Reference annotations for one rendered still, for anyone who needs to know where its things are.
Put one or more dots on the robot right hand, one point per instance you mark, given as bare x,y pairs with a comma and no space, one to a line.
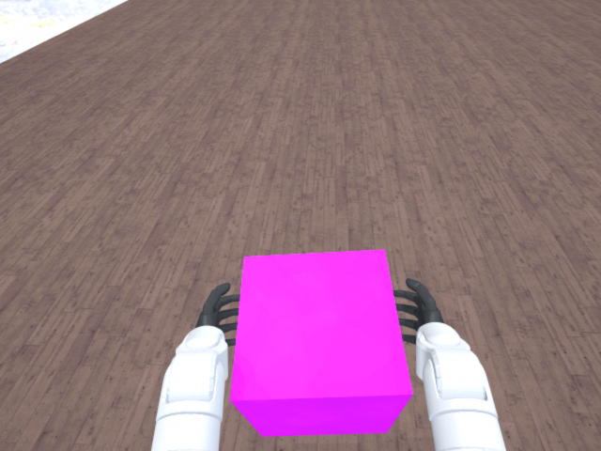
426,311

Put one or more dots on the carton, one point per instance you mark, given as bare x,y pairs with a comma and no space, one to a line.
319,349

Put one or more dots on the robot left hand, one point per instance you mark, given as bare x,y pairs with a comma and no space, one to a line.
211,316

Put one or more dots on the left robot forearm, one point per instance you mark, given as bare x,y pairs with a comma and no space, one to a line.
190,410

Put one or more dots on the right robot forearm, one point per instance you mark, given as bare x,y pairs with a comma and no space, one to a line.
459,401

